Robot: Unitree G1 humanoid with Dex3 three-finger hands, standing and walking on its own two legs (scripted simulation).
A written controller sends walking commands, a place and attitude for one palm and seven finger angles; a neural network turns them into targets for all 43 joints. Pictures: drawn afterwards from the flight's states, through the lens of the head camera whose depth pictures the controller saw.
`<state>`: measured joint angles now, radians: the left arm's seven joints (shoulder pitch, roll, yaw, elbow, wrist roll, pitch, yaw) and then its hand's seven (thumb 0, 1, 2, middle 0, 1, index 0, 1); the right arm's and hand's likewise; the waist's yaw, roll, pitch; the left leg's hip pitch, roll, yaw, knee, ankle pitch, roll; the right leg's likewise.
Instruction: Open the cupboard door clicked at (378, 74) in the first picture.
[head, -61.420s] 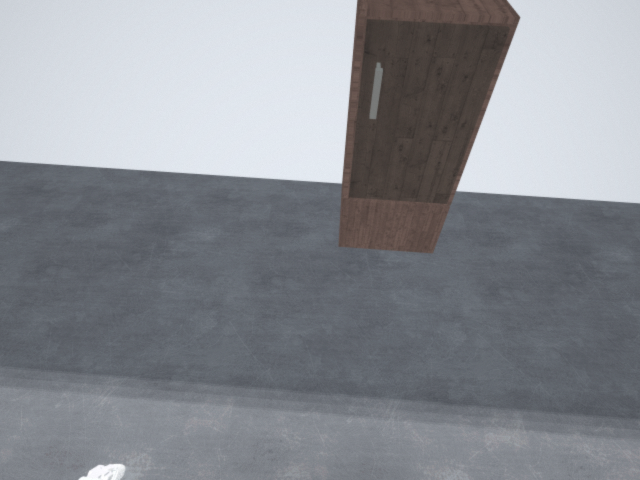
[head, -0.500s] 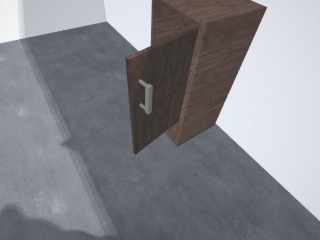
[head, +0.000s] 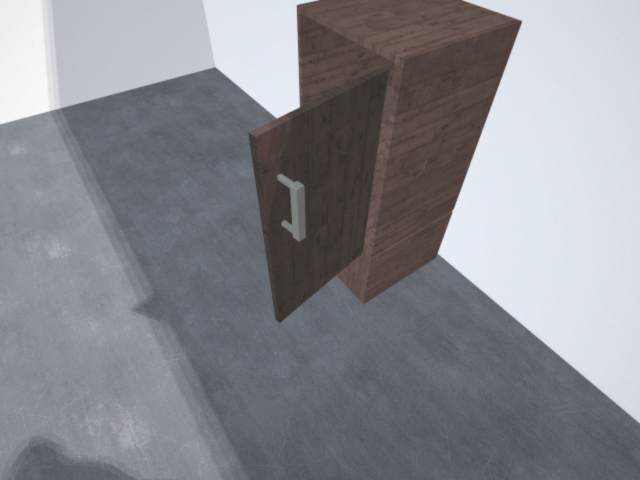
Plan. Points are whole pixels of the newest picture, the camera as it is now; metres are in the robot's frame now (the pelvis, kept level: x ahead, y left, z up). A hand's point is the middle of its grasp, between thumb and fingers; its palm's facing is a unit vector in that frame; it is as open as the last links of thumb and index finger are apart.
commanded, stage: let the arm hang, fingers relaxed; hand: left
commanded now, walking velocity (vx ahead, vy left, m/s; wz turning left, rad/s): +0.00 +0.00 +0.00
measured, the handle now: (291, 208) +0.61 +0.09 -0.05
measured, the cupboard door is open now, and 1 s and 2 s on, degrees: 100 100 100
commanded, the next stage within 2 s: look to check the result in 0.24 s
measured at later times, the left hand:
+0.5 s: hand out of the picture -0.02 +0.14 -0.18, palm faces +0.05 -0.98 -0.17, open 7.4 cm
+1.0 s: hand out of the picture +0.01 +0.13 -0.18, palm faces +0.05 -0.98 -0.17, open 7.4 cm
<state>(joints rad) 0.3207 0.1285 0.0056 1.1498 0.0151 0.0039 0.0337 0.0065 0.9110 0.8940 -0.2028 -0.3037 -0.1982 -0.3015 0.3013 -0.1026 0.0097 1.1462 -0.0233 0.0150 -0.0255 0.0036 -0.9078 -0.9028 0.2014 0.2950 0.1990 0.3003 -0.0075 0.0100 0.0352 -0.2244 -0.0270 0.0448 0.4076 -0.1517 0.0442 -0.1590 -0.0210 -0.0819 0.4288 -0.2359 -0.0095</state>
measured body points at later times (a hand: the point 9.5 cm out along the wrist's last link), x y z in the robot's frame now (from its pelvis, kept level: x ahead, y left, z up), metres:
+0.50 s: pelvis +0.01 -0.02 +0.00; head +0.02 -0.02 +0.45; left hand -0.02 +0.19 -0.16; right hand -0.02 -0.22 -0.16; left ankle +0.05 +0.09 -0.74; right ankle +0.00 -0.11 -0.74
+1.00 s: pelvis +0.02 -0.03 +0.00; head +0.03 -0.03 +0.45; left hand +0.01 +0.18 -0.16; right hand +0.01 -0.24 -0.16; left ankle +0.05 +0.09 -0.74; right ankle +0.00 -0.11 -0.74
